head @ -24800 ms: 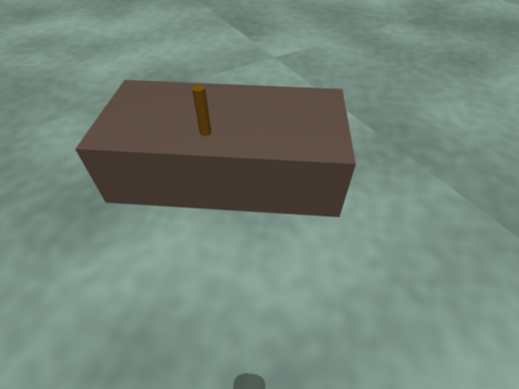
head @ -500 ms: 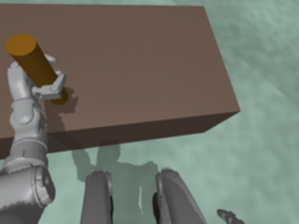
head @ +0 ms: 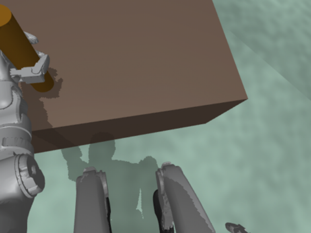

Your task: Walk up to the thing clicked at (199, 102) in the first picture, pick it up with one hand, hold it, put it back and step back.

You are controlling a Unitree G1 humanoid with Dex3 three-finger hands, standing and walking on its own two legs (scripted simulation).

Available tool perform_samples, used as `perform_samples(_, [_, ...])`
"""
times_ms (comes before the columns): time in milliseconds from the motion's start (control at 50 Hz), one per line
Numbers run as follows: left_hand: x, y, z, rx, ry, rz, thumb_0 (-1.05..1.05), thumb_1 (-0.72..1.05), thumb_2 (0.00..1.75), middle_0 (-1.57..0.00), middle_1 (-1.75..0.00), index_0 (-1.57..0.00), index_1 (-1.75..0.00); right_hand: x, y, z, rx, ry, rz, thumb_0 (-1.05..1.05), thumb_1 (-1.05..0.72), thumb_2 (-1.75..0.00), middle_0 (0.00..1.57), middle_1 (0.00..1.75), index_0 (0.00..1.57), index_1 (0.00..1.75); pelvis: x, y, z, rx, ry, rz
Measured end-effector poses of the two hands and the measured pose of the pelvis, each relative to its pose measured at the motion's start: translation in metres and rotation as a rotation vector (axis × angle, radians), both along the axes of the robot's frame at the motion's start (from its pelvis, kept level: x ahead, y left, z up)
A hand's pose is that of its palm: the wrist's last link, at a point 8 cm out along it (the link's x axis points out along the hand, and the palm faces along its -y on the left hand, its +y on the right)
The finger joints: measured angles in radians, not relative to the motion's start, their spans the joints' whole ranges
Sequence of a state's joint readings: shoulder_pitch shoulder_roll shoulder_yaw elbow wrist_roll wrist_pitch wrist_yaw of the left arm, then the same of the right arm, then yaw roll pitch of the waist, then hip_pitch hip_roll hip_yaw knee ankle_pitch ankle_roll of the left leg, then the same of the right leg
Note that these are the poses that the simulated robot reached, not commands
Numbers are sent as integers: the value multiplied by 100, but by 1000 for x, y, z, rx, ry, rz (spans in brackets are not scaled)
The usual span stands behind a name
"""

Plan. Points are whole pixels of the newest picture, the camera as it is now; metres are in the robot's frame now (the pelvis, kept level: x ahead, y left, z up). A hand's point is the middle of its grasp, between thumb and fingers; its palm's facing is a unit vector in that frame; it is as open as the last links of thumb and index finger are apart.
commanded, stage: lower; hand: left
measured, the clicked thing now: (24, 58) +0.52 +0.25 -0.01
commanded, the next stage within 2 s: loosen in 0.52 s
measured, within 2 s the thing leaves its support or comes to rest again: rests again in 0.42 s
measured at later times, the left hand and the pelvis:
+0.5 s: hand (39, 68) +0.54 +0.25 -0.07, palm faces +0.24 -0.97 -0.04, open 7.1 cm; pelvis -0.02 -0.01 -0.07, yaw -1 degrees
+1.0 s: hand (36, 65) +0.54 +0.26 -0.07, palm faces +0.22 -0.98 -0.04, open 9.0 cm; pelvis -0.03 +0.00 -0.10, yaw -2 degrees
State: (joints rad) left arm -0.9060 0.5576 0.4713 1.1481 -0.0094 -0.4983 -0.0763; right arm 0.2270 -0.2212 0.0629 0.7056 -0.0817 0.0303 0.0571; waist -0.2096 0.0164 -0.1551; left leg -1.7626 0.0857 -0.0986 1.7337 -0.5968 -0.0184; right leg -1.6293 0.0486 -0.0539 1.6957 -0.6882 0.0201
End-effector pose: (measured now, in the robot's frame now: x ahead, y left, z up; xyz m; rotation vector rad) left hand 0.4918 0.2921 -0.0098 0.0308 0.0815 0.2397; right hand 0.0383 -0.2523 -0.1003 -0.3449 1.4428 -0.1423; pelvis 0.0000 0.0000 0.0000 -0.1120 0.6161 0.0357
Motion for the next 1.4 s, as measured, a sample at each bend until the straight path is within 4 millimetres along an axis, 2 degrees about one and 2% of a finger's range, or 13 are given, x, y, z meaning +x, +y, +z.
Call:
perform_samples(160, [4,2,-11,-3,14,-8,1,-10,119,-89,-112,-93,-113,-3,0,-13,-1,1,4,0,-94,-91,20,30,20,30,-3,0,-13,-5,11,-1])
perform_samples(380, [8,0,-56,1,5,-14,1,-10,119,-90,-113,-93,-112,-12,-8,-46,-16,34,21,0,-93,-90,20,30,20,30,-12,-3,-49,-3,28,-17])
perform_samples(720, [16,8,-58,19,-43,-23,-1,-12,118,-91,-113,-93,-112,-32,-10,-86,-15,42,18,0,-93,-90,20,30,20,30,-27,-5,-89,-7,7,-30])
perform_samples(860, [15,12,-60,-7,-65,-6,-2,-14,95,-96,-105,-98,-103,-34,-10,-91,-25,47,19,0,-92,-89,20,30,20,30,-29,-5,-96,-8,5,-29])
perform_samples(960, [19,12,-58,11,-65,-17,-1,-19,74,-94,-93,-96,-92,-31,-10,-90,-36,46,16,0,-92,-89,20,30,20,30,-28,-4,-96,-11,9,-27])
perform_samples(1120, [23,9,-58,-5,-49,-17,-1,-29,49,-80,-70,-81,-69,-23,-12,-89,-36,42,18,0,-92,-89,20,30,20,30,-24,-3,-93,-9,17,-26])
perform_samples(1400, [18,12,-61,0,-57,-1,-1,-42,23,-48,-37,-49,-36,-12,-18,-96,-35,27,36,0,-92,-89,20,30,20,30,-24,-7,-97,-2,14,-32])
